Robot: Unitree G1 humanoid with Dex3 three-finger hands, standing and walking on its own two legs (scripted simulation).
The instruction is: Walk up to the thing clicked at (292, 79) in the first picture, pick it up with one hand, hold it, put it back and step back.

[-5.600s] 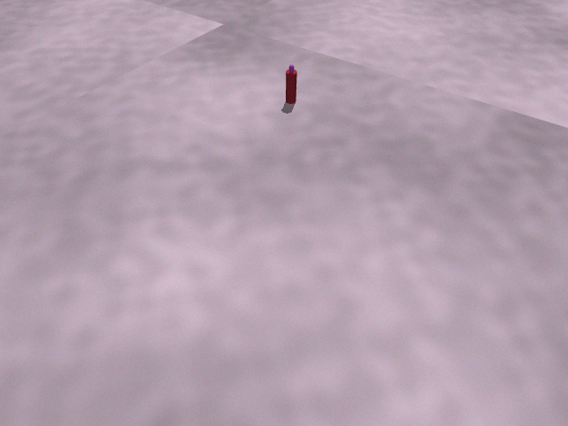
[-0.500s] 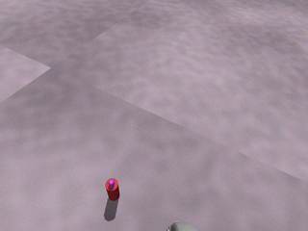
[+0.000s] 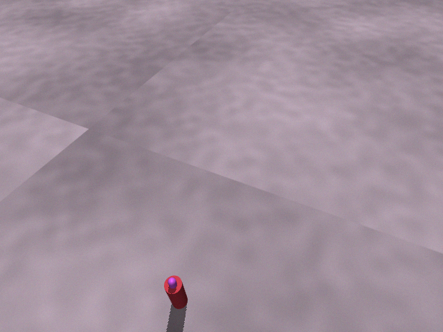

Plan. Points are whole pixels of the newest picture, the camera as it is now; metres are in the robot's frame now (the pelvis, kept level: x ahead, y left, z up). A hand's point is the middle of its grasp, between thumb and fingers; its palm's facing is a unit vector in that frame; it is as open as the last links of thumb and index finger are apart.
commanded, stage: walk up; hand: left
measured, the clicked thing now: (175, 291) +0.41 +0.20 -0.65
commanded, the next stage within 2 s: stand in 1.14 s
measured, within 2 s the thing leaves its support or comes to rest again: neither
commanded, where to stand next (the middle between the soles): +0.08 -0.01 m, yaw +2 degrees
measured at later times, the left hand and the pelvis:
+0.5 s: hand out of the picture +0.10 +0.25 -0.15, palm faces -0.01 -0.95 -0.31, open 7.4 cm; pelvis +0.02 +0.00 +0.01, yaw +0 degrees
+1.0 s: hand out of the picture +0.11 +0.25 -0.15, palm faces +0.00 -0.95 -0.31, open 7.4 cm; pelvis +0.03 +0.00 +0.01, yaw +1 degrees
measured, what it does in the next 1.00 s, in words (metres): stands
